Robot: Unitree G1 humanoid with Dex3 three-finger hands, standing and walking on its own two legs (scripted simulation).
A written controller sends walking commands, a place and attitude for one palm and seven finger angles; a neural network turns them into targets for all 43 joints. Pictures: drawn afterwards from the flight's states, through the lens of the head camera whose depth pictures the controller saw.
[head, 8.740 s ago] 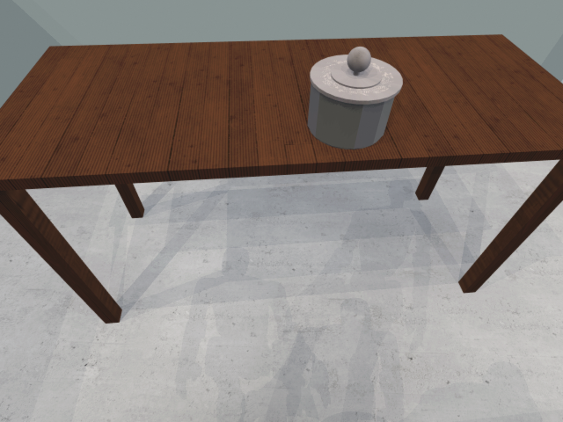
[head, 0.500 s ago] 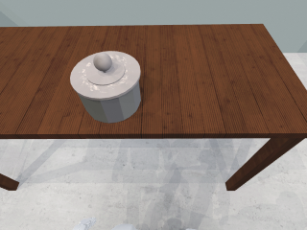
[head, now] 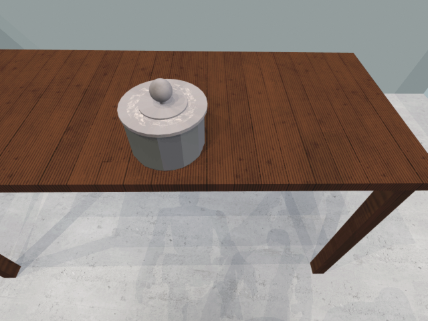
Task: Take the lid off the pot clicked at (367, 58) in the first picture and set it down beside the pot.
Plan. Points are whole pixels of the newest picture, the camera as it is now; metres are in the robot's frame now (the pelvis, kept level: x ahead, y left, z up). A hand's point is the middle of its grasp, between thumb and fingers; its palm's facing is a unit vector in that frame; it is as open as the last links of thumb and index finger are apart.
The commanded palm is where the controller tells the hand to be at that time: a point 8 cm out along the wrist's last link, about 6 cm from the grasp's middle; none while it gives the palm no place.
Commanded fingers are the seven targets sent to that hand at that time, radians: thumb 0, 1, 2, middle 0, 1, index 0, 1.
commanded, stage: come to a stop and stand still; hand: left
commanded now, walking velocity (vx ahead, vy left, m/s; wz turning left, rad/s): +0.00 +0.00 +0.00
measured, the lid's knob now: (160, 90) +0.52 +0.14 +0.16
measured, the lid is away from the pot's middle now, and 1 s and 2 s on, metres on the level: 0.00 0.00 0.00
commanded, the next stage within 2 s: look again from close up in 0.18 s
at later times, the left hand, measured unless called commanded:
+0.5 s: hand out of the picture +0.04 +0.16 -0.18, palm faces +0.01 -0.97 -0.23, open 7.4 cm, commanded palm none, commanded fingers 0.00 0.90 0.90 -0.20 -0.30 -0.20 -0.30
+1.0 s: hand out of the picture +0.02 +0.17 -0.18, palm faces +0.02 -0.98 -0.21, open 7.4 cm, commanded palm none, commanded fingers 0.00 0.90 0.90 -0.20 -0.30 -0.20 -0.30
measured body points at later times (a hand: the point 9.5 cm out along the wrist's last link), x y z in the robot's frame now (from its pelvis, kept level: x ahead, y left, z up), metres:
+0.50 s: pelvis +0.02 -0.02 -0.01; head +0.03 -0.02 +0.44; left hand +0.04 +0.22 -0.16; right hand +0.03 -0.24 -0.17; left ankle +0.03 +0.12 -0.74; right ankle -0.05 -0.12 -0.74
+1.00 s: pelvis +0.02 -0.01 +0.00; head +0.04 +0.00 +0.45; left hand +0.02 +0.22 -0.16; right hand +0.06 -0.24 -0.15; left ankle +0.03 +0.12 -0.74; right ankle -0.05 -0.12 -0.74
